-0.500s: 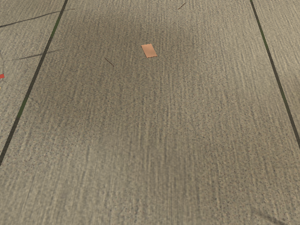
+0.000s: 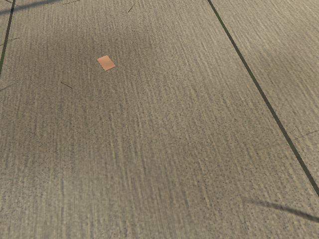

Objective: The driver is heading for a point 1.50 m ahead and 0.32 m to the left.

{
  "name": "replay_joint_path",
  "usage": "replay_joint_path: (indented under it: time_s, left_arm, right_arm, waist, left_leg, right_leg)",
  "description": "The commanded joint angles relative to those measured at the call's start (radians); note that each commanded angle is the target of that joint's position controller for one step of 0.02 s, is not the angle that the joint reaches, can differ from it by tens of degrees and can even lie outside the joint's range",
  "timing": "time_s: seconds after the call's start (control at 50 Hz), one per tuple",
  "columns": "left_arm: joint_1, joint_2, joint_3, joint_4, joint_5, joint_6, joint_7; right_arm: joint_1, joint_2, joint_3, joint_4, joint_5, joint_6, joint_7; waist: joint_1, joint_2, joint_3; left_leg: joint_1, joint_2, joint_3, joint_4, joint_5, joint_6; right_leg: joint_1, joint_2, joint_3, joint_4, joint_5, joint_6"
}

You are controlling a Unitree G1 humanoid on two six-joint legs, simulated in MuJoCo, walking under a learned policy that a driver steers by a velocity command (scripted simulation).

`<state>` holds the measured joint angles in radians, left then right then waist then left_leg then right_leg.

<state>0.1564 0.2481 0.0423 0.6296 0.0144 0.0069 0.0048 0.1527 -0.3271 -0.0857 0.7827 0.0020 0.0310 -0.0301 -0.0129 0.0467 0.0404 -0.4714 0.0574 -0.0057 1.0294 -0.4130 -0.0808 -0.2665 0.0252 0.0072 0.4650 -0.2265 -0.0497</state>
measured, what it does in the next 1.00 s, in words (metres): walks ahead: left foot, then left foot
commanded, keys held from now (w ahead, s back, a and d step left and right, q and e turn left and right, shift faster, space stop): no key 0.34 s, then w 0.66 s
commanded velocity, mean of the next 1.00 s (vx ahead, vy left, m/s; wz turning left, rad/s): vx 0.22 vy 0.00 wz -0.04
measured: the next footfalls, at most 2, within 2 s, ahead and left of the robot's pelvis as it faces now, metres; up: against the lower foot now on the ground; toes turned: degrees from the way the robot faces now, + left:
left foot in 0.18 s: +0.03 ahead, +0.15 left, +0.00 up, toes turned +0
left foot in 0.76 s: +0.15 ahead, +0.16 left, +0.00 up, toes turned +1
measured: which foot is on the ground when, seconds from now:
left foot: up 0.00-0.16, down 0.18-0.60, up 0.62-0.74, down 0.76-1.00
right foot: down 0.00-0.78, up 0.80-1.00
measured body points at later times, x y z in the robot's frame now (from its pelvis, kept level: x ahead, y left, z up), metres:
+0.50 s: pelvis +0.02 +0.01 -0.01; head +0.02 +0.02 +0.44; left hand +0.14 +0.28 -0.13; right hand +0.11 -0.25 -0.14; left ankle -0.01 +0.15 -0.74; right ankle +0.01 -0.09 -0.74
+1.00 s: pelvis +0.20 +0.09 +0.00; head +0.21 +0.11 +0.45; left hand +0.36 +0.35 -0.10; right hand +0.22 -0.18 -0.11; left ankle +0.11 +0.16 -0.74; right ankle +0.25 -0.08 -0.66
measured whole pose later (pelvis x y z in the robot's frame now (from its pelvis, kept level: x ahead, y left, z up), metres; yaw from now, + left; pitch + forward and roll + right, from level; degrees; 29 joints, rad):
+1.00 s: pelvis +0.20 +0.09 +0.00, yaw +0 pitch +2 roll -2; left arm 0.18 0.30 0.07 0.69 -0.01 -0.07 -0.02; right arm 0.40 -0.25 -0.03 0.81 0.00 -0.08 0.02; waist -0.05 -0.03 -0.01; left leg -0.04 -0.04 0.02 0.29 -0.29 0.08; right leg -0.63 -0.06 0.01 1.03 -0.19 0.00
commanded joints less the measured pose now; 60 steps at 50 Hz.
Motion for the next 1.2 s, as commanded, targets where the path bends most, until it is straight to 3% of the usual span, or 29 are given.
replay_joint_path:
  time_s: [0.02, 0.1, 0.14, 0.16, 0.18, 0.2, 0.22, 0.26, 0.34, 0.38, 0.42, 0.46, 0.56, 0.62, 0.66, 0.7, 0.72, 0.76, 0.78, 0.8, 0.82, 0.84, 0.86, 0.88, 0.92, 0.98, 1.06, 1.14, 1.2]
  left_arm:
    - [-0.048, 0.126, 0.033, -0.051, 0.0, -0.019, 0.01]
    - [-0.034, 0.14, 0.034, -0.017, 0.002, -0.01, 0.004]
    - [-0.057, 0.117, 0.023, -0.002, -0.007, -0.009, 0.001]
    - [-0.045, 0.104, 0.017, 0.013, -0.011, -0.011, 0.0]
    - [-0.01, 0.088, 0.011, 0.028, -0.001, -0.018, -0.002]
    - [0.023, 0.096, 0.015, 0.032, 0.013, -0.026, -0.009]
    - [0.022, 0.086, 0.014, 0.033, 0.014, -0.025, -0.009]
    - [-0.053, 0.108, 0.021, 0.033, 0.006, -0.016, -0.002]
    - [-0.032, 0.089, 0.021, 0.054, 0.002, -0.001, 0.006]
    - [-0.007, 0.097, 0.028, 0.073, -0.007, 0.002, 0.01]
    - [0.011, 0.102, 0.033, 0.075, -0.018, -0.004, 0.011]
    - [0.038, 0.093, 0.032, 0.079, -0.029, -0.032, 0.008]
    - [0.101, 0.109, 0.036, 0.081, -0.035, -0.093, -0.013]
    - [0.198, 0.179, 0.056, 0.09, -0.041, -0.101, -0.021]
    - [0.272, 0.205, 0.066, 0.109, -0.041, -0.098, -0.024]
    - [0.293, 0.197, 0.062, 0.111, -0.047, -0.08, -0.018]
    - [0.239, 0.208, 0.062, 0.097, -0.053, -0.066, -0.012]
    - [0.067, 0.215, 0.058, 0.047, -0.049, -0.046, 0.001]
    - [0.02, 0.141, 0.037, 0.018, -0.031, -0.054, 0.006]
    - [0.056, 0.063, 0.013, -0.018, -0.012, -0.077, 0.016]
    - [0.08, 0.12, 0.026, -0.002, -0.034, -0.097, 0.013]
    - [0.078, 0.129, 0.029, 0.008, -0.051, -0.106, 0.003]
    - [0.066, 0.122, 0.027, 0.016, -0.045, -0.108, -0.003]
    - [0.047, 0.127, 0.033, 0.019, -0.031, -0.109, -0.007]
    - [0.055, 0.108, 0.034, 0.022, -0.028, -0.101, -0.024]
    - [-0.013, 0.067, 0.02, -0.009, -0.025, -0.088, -0.035]
    - [-0.198, 0.032, -0.002, -0.066, -0.029, -0.105, -0.047]
    - [-0.3, 0.059, 0.003, -0.094, -0.038, -0.117, -0.067]
    - [-0.237, 0.109, 0.024, -0.082, -0.032, -0.118, -0.066]
  right_arm:
    - [-0.003, -0.042, -0.002, -0.055, 0.0, -0.009, -0.001]
    - [-0.02, -0.049, 0.005, -0.059, 0.001, -0.011, 0.002]
    - [0.017, -0.039, 0.01, -0.04, -0.001, -0.017, 0.007]
    - [0.038, -0.036, 0.014, -0.031, -0.012, -0.023, 0.011]
    - [0.052, -0.07, 0.012, -0.029, -0.025, -0.029, 0.01]
    - [0.049, -0.131, 0.001, -0.031, -0.021, -0.03, 0.008]
    - [0.02, -0.118, -0.001, -0.015, -0.006, -0.032, 0.013]
    - [-0.006, -0.054, 0.016, -0.019, -0.017, -0.043, 0.019]
    - [0.023, -0.044, 0.026, 0.005, -0.014, -0.06, 0.013]
    - [0.05, -0.056, 0.022, 0.019, -0.004, -0.054, 0.006]
    - [0.052, -0.057, 0.023, 0.011, 0.004, -0.056, -0.001]
    - [0.06, -0.047, 0.026, -0.001, 0.012, -0.078, -0.002]
    - [0.048, -0.023, 0.033, -0.033, 0.022, -0.138, 0.023]
    - [0.03, -0.016, 0.035, -0.063, 0.024, -0.167, 0.045]
    - [-0.049, -0.008, 0.041, -0.099, 0.028, -0.169, 0.061]
    - [-0.105, -0.004, 0.05, -0.123, 0.039, -0.164, 0.071]
    - [-0.072, -0.005, 0.05, -0.112, 0.04, -0.162, 0.077]
    - [0.215, -0.032, 0.025, 0.005, 0.022, -0.151, 0.08]
    - [0.372, -0.121, -0.009, 0.044, 0.004, -0.14, 0.07]
    - [0.437, -0.23, -0.027, 0.024, 0.0, -0.142, 0.067]
    - [0.375, -0.142, -0.002, 0.0, 0.004, -0.143, 0.06]
    - [0.307, -0.091, 0.011, -0.014, 0.005, -0.141, 0.052]
    - [0.258, -0.079, 0.013, -0.025, 0.002, -0.137, 0.05]
    - [0.232, -0.075, 0.015, -0.031, -0.001, -0.131, 0.052]
    - [0.237, -0.039, 0.028, -0.029, -0.005, -0.122, 0.051]
    - [0.244, -0.07, 0.022, -0.02, 0.006, -0.118, 0.039]
    - [0.268, -0.087, 0.023, 0.0, 0.005, -0.11, 0.01]
    - [0.325, -0.107, 0.017, 0.037, 0.014, -0.107, 0.004]
    - [0.313, -0.129, 0.007, 0.045, 0.01, -0.096, -0.001]
  waist:
    - [0.002, -0.184, -0.126]
    - [0.028, -0.189, -0.1]
    - [-0.003, -0.17, -0.088]
    - [-0.02, -0.143, -0.084]
    - [-0.006, -0.093, -0.103]
    - [0.041, 0.009, -0.102]
    - [0.054, 0.088, -0.096]
    - [0.016, 0.048, -0.064]
    - [0.009, 0.004, -0.059]
    - [0.006, -0.017, -0.058]
    - [0.009, -0.03, 0.026]
    - [0.012, -0.043, 0.075]
    - [0.028, -0.101, 0.037]
    - [0.043, -0.213, -0.008]
    - [0.077, -0.242, -0.011]
    - [0.093, -0.171, -0.004]
    - [0.059, -0.157, -0.019]
    - [-0.104, -0.153, -0.108]
    - [-0.168, 0.006, -0.143]
    - [-0.148, 0.274, -0.181]
    - [-0.121, 0.146, -0.118]
    - [-0.083, 0.069, -0.018]
    - [-0.057, 0.02, 0.005]
    - [-0.046, 0.009, 0.014]
    - [-0.025, 0.048, -0.017]
    - [-0.019, 0.02, -0.003]
    - [-0.059, 0.028, 0.046]
    - [-0.067, 0.032, 0.058]
    - [0.001, 0.077, -0.028]
  left_leg:
    - [0.04, 0.02, -0.029, -0.14, 0.043, -0.008]
    - [0.137, 0.005, -0.01, -0.338, 0.006, 0.002]
    - [0.226, -0.006, 0.003, -0.513, 0.126, 0.02]
    - [0.306, -0.002, -0.005, -0.632, 0.279, 0.037]
    - [0.386, 0.048, -0.067, -0.634, 0.43, 0.057]
    - [0.393, 0.094, -0.089, -0.587, 0.513, 0.091]
    - [0.29, 0.083, -0.086, -0.585, 0.325, 0.127]
    - [0.215, 0.05, -0.07, -0.618, 0.212, 0.101]
    - [0.24, 0.028, -0.046, -0.595, 0.26, 0.076]
    - [0.226, 0.003, -0.03, -0.583, 0.012, 0.099]
    - [0.152, 0.005, -0.053, -0.583, -0.226, 0.137]
    - [0.113, 0.018, -0.085, -0.571, -0.279, 0.166]
    - [0.063, -0.012, -0.073, -0.461, -0.121, 0.196]
    - [-0.076, -0.062, 0.01, -0.259, 0.104, 0.171]
    - [-0.262, -0.069, 0.004, -0.171, -0.183, 0.17]
    - [-0.308, -0.025, -0.01, -0.232, -0.222, 0.178]
    - [-0.187, -0.024, 0.008, -0.353, -0.119, 0.178]
    - [0.416, -0.102, 0.072, -0.554, 0.307, 0.163]
    - [0.626, 0.019, -0.128, -0.597, 0.233, 0.202]
    - [0.73, 0.293, -0.628, -0.751, 0.232, 0.338]
    - [0.717, 0.334, -0.682, -0.763, 0.236, 0.395]
    - [0.675, 0.301, -0.538, -0.745, 0.309, 0.37]
    - [0.641, 0.249, -0.421, -0.748, 0.373, 0.334]
    - [0.618, 0.213, -0.341, -0.755, 0.489, 0.303]
    - [0.568, 0.156, -0.225, -0.77, 0.677, 0.263]
    - [0.503, 0.135, -0.147, -0.823, 0.752, 0.26]
    - [0.409, 0.085, -0.063, -0.884, 0.714, 0.212]
    - [0.513, 0.139, -0.073, -0.863, 0.746, 0.218]
    - [0.624, 0.161, -0.071, -0.715, 1.12, 0.209]
  right_leg:
    - [0.119, -0.216, 0.169, -0.122, 0.384, -0.163]
    - [0.095, -0.232, 0.224, -0.123, 0.252, -0.184]
    - [0.061, -0.212, 0.228, -0.108, 0.181, -0.158]
    - [0.027, -0.19, 0.216, -0.103, 0.137, -0.12]
    - [-0.006, -0.152, 0.196, -0.082, 0.074, -0.07]
    - [-0.028, -0.089, 0.138, -0.053, -0.002, -0.032]
    - [0.03, -0.042, 0.081, -0.059, -0.026, 0.001]
    - [0.076, -0.043, 0.073, -0.018, 0.016, 0.008]
    - [0.068, -0.055, 0.087, -0.02, 0.09, -0.009]
    - [0.043, -0.026, 0.065, -0.008, -0.175, -0.021]
    - [-0.052, -0.028, 0.084, -0.01, -0.434, -0.044]
    - [-0.091, -0.051, 0.121, -0.01, -0.487, -0.068]
    - [0.005, -0.111, 0.245, -0.028, -0.379, -0.128]
    - [0.193, -0.248, 0.47, -0.058, -0.082, -0.225]
    - [0.35, -0.34, 0.554, -0.075, 0.174, -0.27]
    - [0.378, -0.374, 0.529, -0.085, 0.244, -0.242]
    - [0.307, -0.341, 0.447, -0.093, 0.232, -0.199]
    - [-0.027, -0.184, 0.2, 0.002, 0.296, -0.091]
    - [-0.226, -0.062, 0.056, 0.288, 0.256, -0.012]
    - [-0.442, 0.061, 0.047, 0.614, -0.26, 0.051]
    - [-0.551, 0.027, 0.15, 0.746, -0.32, 0.047]
    - [-0.616, -0.018, 0.147, 0.763, -0.238, 0.032]
    - [-0.621, -0.063, 0.105, 0.727, -0.151, 0.025]
    - [-0.612, -0.092, 0.075, 0.686, -0.083, 0.022]
    - [-0.53, -0.106, 0.033, 0.645, -0.005, 0.028]
    - [-0.522, -0.104, -0.011, 0.546, 0.071, 0.055]
    - [-0.4, -0.06, -0.064, 0.205, 0.285, 0.061]
    - [-0.37, -0.029, -0.054, 0.054, 0.319, 0.023]
    - [-0.255, 0.025, -0.072, 0.035, 0.217, -0.041]
Velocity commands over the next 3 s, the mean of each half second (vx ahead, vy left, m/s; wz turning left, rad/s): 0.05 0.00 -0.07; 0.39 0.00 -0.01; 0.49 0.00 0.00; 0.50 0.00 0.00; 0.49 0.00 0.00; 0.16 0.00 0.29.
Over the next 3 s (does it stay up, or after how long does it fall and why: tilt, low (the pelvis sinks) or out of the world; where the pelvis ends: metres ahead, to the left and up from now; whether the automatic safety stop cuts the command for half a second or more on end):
stays up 1.15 0.15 -0.01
